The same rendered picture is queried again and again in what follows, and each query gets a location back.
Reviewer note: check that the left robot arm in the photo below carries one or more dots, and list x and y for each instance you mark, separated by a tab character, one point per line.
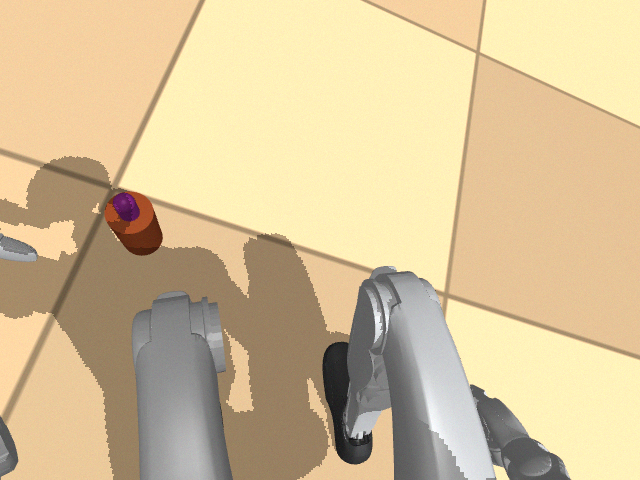
8	452

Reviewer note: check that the bottle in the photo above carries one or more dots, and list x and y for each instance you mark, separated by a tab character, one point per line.
132	218

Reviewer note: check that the right robot foot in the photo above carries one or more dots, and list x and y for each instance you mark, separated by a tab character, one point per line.
336	382

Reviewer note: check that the left robot hand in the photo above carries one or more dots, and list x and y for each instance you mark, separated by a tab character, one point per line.
15	250

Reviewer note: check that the right robot arm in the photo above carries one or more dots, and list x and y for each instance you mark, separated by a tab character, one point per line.
527	459

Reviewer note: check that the right robot hand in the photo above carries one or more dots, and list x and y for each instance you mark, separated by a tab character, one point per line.
500	425

